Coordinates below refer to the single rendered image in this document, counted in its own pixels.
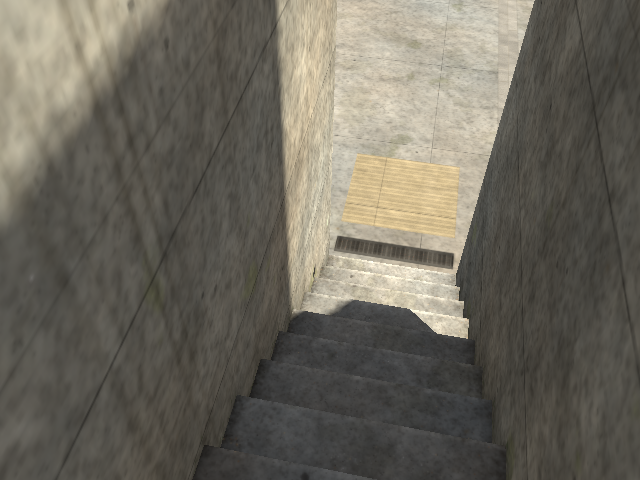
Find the stairs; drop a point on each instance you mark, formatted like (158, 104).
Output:
(373, 380)

